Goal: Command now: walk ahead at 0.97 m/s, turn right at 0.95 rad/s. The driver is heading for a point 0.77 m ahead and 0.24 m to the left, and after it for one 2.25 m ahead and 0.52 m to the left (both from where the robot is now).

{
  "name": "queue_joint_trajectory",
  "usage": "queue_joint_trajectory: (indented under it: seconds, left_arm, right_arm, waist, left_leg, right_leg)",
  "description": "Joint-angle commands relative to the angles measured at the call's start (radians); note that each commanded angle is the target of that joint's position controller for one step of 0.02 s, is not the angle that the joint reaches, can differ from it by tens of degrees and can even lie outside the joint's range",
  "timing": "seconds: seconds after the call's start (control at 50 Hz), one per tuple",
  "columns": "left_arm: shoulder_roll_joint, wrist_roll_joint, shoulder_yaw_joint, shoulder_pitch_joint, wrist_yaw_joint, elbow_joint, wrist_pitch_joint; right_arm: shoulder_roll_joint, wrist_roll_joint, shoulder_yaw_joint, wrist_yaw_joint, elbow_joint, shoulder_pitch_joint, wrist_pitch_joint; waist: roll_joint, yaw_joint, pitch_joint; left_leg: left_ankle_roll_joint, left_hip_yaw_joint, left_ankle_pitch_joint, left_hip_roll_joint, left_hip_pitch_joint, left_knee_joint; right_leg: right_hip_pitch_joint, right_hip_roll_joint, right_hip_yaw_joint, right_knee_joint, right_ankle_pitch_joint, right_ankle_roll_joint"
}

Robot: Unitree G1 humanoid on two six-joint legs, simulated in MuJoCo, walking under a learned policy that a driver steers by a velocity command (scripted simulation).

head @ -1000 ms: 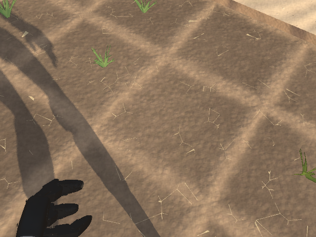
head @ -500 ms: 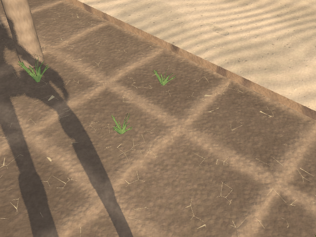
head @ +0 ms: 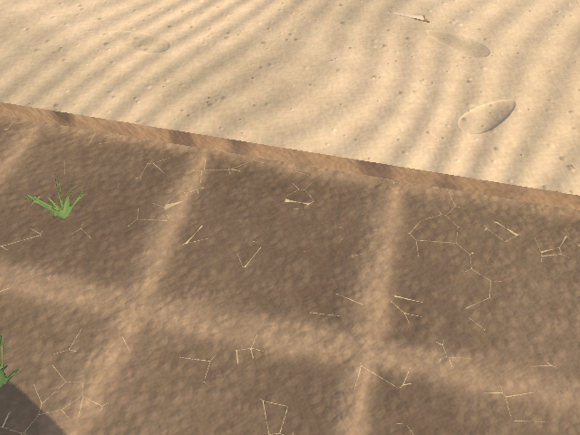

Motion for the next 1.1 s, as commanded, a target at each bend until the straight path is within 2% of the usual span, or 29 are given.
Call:
queue_joint_trajectory:
  seconds: [0.02,0.1,0.14,0.18,0.22,0.26,0.28,0.3,0.34,0.36,0.38,0.44,0.48,0.54,0.6,0.62,0.64,0.66,0.68,0.7,0.72,0.76,0.8,0.84,0.92,1.04,1.06,1.08,1.1]
  left_arm:
    - [0.138,-0.01,0.029,-0.019,0.005,-0.077,-0.048]
    - [0.116,-0.02,0.021,0.031,0.001,-0.04,-0.077]
    - [0.137,-0.028,0.021,0.057,-0.002,-0.015,-0.099]
    - [0.174,-0.013,0.024,0.063,0.004,0.005,-0.104]
    - [0.214,0.031,0.033,0.037,0.018,0.014,-0.088]
    - [0.188,0.061,0.028,-0.064,0.034,0.007,-0.06]
    - [0.025,0.033,-0.012,0.017,0.015,-0.051,-0.071]
    - [0.025,0.023,-0.033,0.059,0.001,-0.068,-0.099]
    - [0.094,0.04,-0.042,-0.121,0.004,-0.093,-0.111]
    - [0.088,0.05,-0.047,-0.179,0.002,-0.115,-0.109]
    - [0.071,0.065,-0.055,-0.2,-0.001,-0.143,-0.095]
    - [0.033,0.075,-0.084,-0.232,-0.009,-0.177,-0.058]
    - [0.029,0.052,-0.099,-0.363,-0.018,-0.232,-0.063]
    - [-0.018,0.03,-0.115,-0.443,-0.021,-0.26,-0.075]
    - [0.012,0.029,-0.1,-0.425,0.004,-0.261,-0.081]
    - [0.059,-0.023,-0.06,-0.457,0.021,-0.299,-0.117]
    - [0.097,-0.037,-0.04,-0.384,0.034,-0.284,-0.127]
    - [0.122,-0.019,-0.023,-0.185,0.044,-0.235,-0.13]
    - [0.164,0.001,-0.015,0.001,0.051,-0.191,-0.116]
    - [0.179,0.033,-0.017,0.021,0.039,-0.197,-0.1]
    - [0.166,0.009,0.001,-0.055,0.034,-0.204,-0.078]
    - [0.018,0.001,-0.029,-0.209,0.046,-0.225,-0.049]
    - [0.009,0.0,-0.027,-0.288,0.046,-0.197,-0.042]
    - [0.039,0.0,-0.007,-0.32,0.042,-0.163,-0.054]
    - [0.102,-0.014,0.023,-0.386,0.046,-0.134,-0.055]
    - [0.147,-0.058,0.047,-0.353,0.024,-0.093,-0.038]
    - [0.127,-0.057,0.043,-0.327,0.02,-0.083,-0.032]
    - [0.104,-0.031,0.036,-0.259,0.013,-0.081,-0.027]
    - [0.053,0.01,0.007,-0.207,0.01,-0.128,-0.025]
  right_arm:
    - [-0.122,-0.009,-0.023,0.007,-0.092,-0.055,0.022]
    - [-0.066,0.018,0.008,0.034,-0.118,-0.181,0.005]
    - [-0.088,0.031,-0.001,0.031,-0.107,-0.202,0.0]
    - [-0.126,0.033,-0.018,0.021,-0.088,-0.172,0.0]
    - [-0.192,0.047,-0.051,0.007,-0.026,0.03,0.005]
    - [-0.262,0.056,-0.091,-0.022,0.1,0.456,0.024]
    - [-0.365,0.029,-0.119,-0.024,0.11,0.47,0.025]
    - [-0.296,0.042,-0.109,0.001,0.111,0.356,0.032]
    - [-0.195,0.052,-0.098,0.014,0.088,0.222,0.021]
    - [-0.163,0.05,-0.088,0.011,0.113,0.237,0.018]
    - [-0.137,0.049,-0.075,0.003,0.141,0.247,0.014]
    - [-0.177,0.053,-0.082,-0.002,0.157,0.258,-0.006]
    - [-0.192,0.055,-0.093,-0.003,0.143,0.25,-0.011]
    - [-0.207,0.071,-0.108,0.005,0.162,0.283,-0.006]
    - [-0.21,0.076,-0.118,0.0,0.188,0.355,0.012]
    - [-0.136,0.142,-0.102,-0.029,0.161,0.361,0.012]
    - [-0.184,0.134,-0.107,-0.038,0.147,0.291,0.015]
    - [-0.196,0.111,-0.112,-0.041,0.101,0.2,0.02]
    - [-0.073,0.065,-0.079,-0.046,0.058,0.221,0.028]
    - [-0.03,0.082,-0.053,-0.039,0.039,0.456,0.027]
    - [-0.117,0.102,-0.06,-0.038,0.043,0.476,0.047]
    - [-0.187,0.105,-0.092,-0.058,0.002,0.255,0.079]
    - [-0.151,0.098,-0.098,-0.058,-0.037,0.209,0.103]
    - [-0.075,0.094,-0.079,-0.052,-0.09,0.144,0.11]
    - [-0.098,0.085,-0.084,-0.018,-0.094,0.127,0.109]
    - [-0.198,0.083,-0.129,0.018,-0.145,0.036,0.139]
    - [-0.227,0.077,-0.147,0.008,-0.131,0.093,0.135]
    - [-0.325,0.071,-0.178,-0.014,-0.13,0.169,0.127]
    - [-0.409,0.036,-0.173,-0.025,-0.188,0.109,0.115]
  waist:
    - [0.011,-0.024,0.074]
    - [-0.042,0.039,0.08]
    - [-0.041,0.062,0.06]
    - [-0.06,0.043,0.01]
    - [-0.117,-0.073,-0.114]
    - [-0.06,-0.3,-0.247]
    - [0.285,-0.178,-0.284]
    - [0.361,-0.092,-0.323]
    - [0.005,-0.08,-0.141]
    - [-0.052,-0.062,-0.072]
    - [-0.046,-0.023,-0.022]
    - [0.007,0.017,0.051]
    - [0.01,-0.01,0.096]
    - [0.015,-0.061,0.079]
    - [0.041,-0.091,-0.015]
    - [0.01,-0.073,-0.067]
    - [0.028,0.006,-0.117]
    - [0.078,0.112,-0.231]
    - [-0.054,0.131,-0.409]
    - [-0.345,0.03,-0.61]
    - [-0.296,0.021,-0.616]
    - [-0.098,0.02,-0.294]
    - [-0.097,-0.039,-0.123]
    - [-0.126,-0.044,-0.05]
    - [-0.104,-0.062,-0.141]
    - [-0.064,-0.06,-0.102]
    - [-0.014,-0.084,-0.123]
    - [0.202,-0.1,-0.13]
    - [0.416,-0.02,-0.239]
  left_leg:
    - [-0.033,0.068,0.036,0.008,-0.125,-0.18]
    - [0.008,0.147,0.453,-0.046,0.053,-0.612]
    - [0.06,0.153,0.578,-0.065,0.093,-0.715]
    - [0.108,0.177,0.486,-0.121,0.116,-0.753]
    - [0.143,0.196,0.295,-0.203,0.255,-0.705]
    - [0.193,0.147,0.103,-0.172,0.642,-0.68]
    - [0.342,-0.365,-0.15,0.051,0.881,-0.733]
    - [0.411,-0.88,-0.274,0.143,0.917,-1.022]
    - [0.381,-0.66,-0.233,0.107,0.669,-1.036]
    - [0.349,-0.561,-0.152,0.06,0.536,-1.047]
    - [0.332,-0.489,-0.099,0.013,0.429,-1.059]
    - [0.354,-0.387,-0.026,-0.048,0.266,-1.113]
    - [0.347,-0.343,0.033,-0.076,0.165,-1.182]
    - [0.252,-0.239,0.558,-0.137,0.155,-1.098]
    - [0.16,-0.251,0.777,-0.168,0.323,-0.918]
    - [0.123,-0.341,0.627,-0.167,0.337,-0.839]
    - [0.098,-0.331,0.655,-0.175,0.349,-0.755]
    - [0.057,-0.305,0.606,-0.211,0.274,-0.53]
    - [0.011,-0.194,-0.048,-0.285,0.119,-0.196]
    - [-0.017,-0.169,-0.455,-0.322,-0.08,0.11]
    - [-0.044,-0.129,-0.327,-0.185,-0.141,0.272]
    - [-0.069,-0.015,-0.169,-0.108,-0.208,0.211]
    - [-0.07,-0.005,-0.146,-0.051,-0.138,0.071]
    - [-0.064,0.034,-0.122,-0.025,-0.081,-0.103]
    - [-0.006,0.063,0.176,-0.028,0.102,-0.403]
    - [0.095,0.151,0.214,-0.101,0.24,-0.664]
    - [0.131,0.157,0.247,-0.141,0.347,-0.719]
    - [0.212,-0.053,0.683,-0.041,0.541,-0.814]
    - [0.448,-0.504,0.817,0.234,0.701,-0.851]
  right_leg:
    - [-0.073,-0.221,0.349,-0.37,0.087,-0.172]
    - [-0.075,-0.187,0.227,-0.442,0.403,-0.101]
    - [0.072,-0.243,0.207,-0.473,0.545,-0.066]
    - [0.262,-0.274,0.159,-0.387,0.869,-0.027]
    - [0.386,-0.311,0.114,-0.139,1.261,0.009]
    - [0.185,-0.261,0.022,0.491,1.172,0.036]
    - [-0.248,-0.077,-0.001,0.986,0.301,0.1]
    - [-0.472,-0.023,0.077,1.052,-0.086,0.099]
    - [-0.486,-0.17,0.126,0.931,0.06,0.088]
    - [-0.448,-0.2,0.114,0.835,0.056,0.094]
    - [-0.417,-0.218,0.112,0.766,0.038,0.114]
    - [-0.408,-0.262,0.073,0.572,0.002,0.166]
    - [-0.36,-0.265,0.028,0.355,0.143,0.2]
    - [-0.176,-0.189,-0.042,0.103,0.411,0.205]
    - [-0.087,-0.117,-0.024,-0.016,0.433,0.183]
    - [0.017,-0.102,0.085,-0.13,0.422,0.18]
    - [0.111,-0.116,0.058,-0.167,0.484,0.18]
    - [0.337,-0.204,0.106,-0.115,0.555,0.148]
    - [0.603,-0.456,0.277,0.043,0.874,0.084]
    - [0.818,-0.758,0.67,0.048,1.093,-0.108]
    - [0.734,-0.756,0.73,-0.01,0.76,-0.173]
    - [0.41,-0.577,0.388,-0.103,0.623,-0.087]
    - [0.149,-0.491,0.204,-0.178,0.617,-0.039]
    - [0.008,-0.485,0.095,-0.261,0.646,-0.044]
    - [0.009,-0.484,-0.062,-0.256,0.631,-0.03]
    - [0.061,-0.48,-0.183,-0.066,0.477,0.068]
    - [0.024,-0.44,-0.215,0.075,0.465,0.103]
    - [-0.175,-0.346,-0.254,0.361,0.193,0.18]
    - [-0.47,-0.187,-0.158,0.697,-0.396,0.244]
